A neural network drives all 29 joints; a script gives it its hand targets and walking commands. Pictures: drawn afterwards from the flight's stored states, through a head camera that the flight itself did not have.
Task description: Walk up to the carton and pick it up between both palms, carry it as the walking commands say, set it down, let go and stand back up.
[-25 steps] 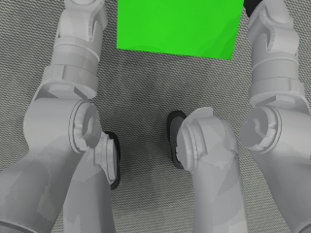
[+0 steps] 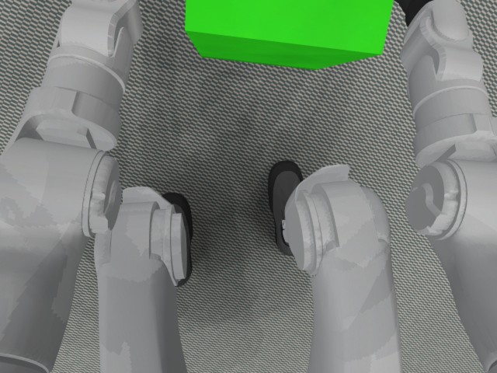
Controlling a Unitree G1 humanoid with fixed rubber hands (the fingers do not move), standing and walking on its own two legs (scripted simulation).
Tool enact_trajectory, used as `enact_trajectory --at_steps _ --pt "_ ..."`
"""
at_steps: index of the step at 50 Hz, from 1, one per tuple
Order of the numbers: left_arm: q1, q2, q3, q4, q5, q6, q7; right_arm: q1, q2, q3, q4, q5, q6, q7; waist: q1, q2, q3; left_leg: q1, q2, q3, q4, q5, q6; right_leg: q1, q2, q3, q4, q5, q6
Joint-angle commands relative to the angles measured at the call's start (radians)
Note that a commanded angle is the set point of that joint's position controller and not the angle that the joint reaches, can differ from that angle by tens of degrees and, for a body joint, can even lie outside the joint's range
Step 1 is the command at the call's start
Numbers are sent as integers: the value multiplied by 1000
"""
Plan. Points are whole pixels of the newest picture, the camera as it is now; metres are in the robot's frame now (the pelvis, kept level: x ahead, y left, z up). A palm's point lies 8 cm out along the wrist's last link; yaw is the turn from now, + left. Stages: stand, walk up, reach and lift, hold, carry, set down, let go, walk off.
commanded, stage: set down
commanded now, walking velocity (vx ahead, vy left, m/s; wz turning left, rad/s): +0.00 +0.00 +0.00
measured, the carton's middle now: out of the picture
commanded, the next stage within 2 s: let go in 1.48 s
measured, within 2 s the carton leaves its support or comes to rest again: neither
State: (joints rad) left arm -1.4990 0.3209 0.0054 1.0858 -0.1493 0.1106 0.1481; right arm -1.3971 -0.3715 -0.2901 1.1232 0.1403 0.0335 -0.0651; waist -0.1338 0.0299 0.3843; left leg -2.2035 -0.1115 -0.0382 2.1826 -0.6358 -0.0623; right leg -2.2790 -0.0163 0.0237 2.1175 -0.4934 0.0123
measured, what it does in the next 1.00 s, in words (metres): rises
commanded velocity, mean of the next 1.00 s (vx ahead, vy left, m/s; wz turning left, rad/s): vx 0.00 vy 0.00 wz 0.00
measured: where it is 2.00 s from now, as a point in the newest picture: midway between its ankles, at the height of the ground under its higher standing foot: (232, 239)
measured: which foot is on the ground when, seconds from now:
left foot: down 0.00-1.00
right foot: down 0.00-1.00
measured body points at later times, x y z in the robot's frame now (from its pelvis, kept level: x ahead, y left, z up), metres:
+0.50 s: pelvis +0.00 +0.00 +0.03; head +0.36 -0.05 +0.30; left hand +0.60 +0.07 -0.10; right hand +0.51 -0.31 -0.11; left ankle +0.10 +0.12 -0.35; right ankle +0.13 -0.13 -0.35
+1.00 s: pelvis +0.02 -0.01 +0.15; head +0.34 -0.04 +0.46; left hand +0.60 +0.08 +0.05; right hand +0.51 -0.31 +0.05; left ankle +0.10 +0.12 -0.35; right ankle +0.13 -0.13 -0.35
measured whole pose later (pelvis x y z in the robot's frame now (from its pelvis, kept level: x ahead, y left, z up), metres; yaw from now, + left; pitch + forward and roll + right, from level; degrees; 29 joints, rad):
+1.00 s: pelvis +0.02 -0.01 +0.15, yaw -1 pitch +48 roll +2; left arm -1.27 0.29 0.16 0.87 -0.01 0.26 0.09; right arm -1.14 -0.31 -0.37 0.81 0.07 0.20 0.00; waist -0.14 0.04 -0.03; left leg -1.92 -0.06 -0.04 1.62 -0.53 -0.05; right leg -2.00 0.01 0.03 1.57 -0.41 0.00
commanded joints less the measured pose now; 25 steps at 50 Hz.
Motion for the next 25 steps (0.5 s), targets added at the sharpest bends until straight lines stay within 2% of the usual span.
enact_trajectory --at_steps 1,7,13,19,25 --pt "-318 73 -25 -90 -30 -15 -7 -270 -175 9 -75 34 -24 0 -103 74 -1211 412 29 65 -171 227 16 725 9 -60 -119 382 27" --pt "-322 105 -13 -49 -16 -11 -26 -252 -193 -3 -3 33 -21 21 -95 102 -1142 390 39 65 -172 186 12 663 2 -60 -124 331 27" --pt "-335 118 6 -153 -2 5 -15 -253 -207 -4 -114 37 -4 22 -91 106 -1341 497 28 85 -184 223 10 772 10 -76 -142 371 28" --pt "-272 124 53 -225 10 48 -2 -186 -193 -13 -249 16 45 10 -90 53 -1470 513 9 109 -230 231 19 875 26 -93 -188 400 30" --pt "-182 118 116 -211 48 72 -7 -123 -139 -20 -323 -9 86 18 -54 -2 -1412 438 -4 117 -319 196 32 902 42 -86 -270 390 36"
